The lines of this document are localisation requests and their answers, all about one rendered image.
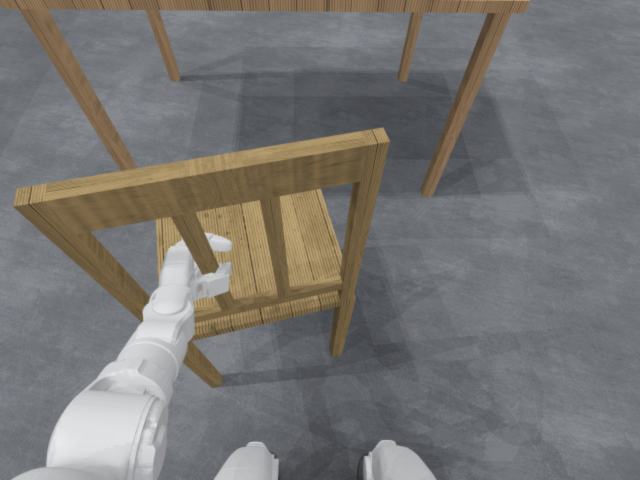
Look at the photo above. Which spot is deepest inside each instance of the table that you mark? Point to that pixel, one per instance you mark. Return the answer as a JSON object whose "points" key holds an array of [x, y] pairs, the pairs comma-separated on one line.
{"points": [[47, 32]]}

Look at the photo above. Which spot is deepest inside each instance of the left robot thigh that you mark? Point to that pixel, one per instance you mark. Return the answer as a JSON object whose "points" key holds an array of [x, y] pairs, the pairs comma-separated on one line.
{"points": [[250, 463]]}

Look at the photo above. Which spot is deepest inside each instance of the robot left hand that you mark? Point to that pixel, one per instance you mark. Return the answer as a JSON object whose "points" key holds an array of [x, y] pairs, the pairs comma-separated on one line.
{"points": [[179, 267]]}

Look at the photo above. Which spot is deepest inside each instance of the robot left forearm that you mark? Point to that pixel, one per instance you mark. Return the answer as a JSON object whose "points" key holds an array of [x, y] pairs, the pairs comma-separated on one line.
{"points": [[150, 361]]}

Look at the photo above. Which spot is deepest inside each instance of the left robot upper arm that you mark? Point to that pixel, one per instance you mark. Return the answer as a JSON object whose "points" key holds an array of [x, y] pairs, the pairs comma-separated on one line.
{"points": [[108, 436]]}

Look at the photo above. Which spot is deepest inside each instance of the left robot shin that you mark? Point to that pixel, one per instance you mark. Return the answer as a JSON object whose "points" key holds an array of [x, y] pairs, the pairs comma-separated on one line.
{"points": [[256, 444]]}

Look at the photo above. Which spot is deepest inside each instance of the chair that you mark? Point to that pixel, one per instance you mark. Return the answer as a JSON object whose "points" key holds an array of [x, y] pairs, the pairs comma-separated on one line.
{"points": [[286, 260]]}

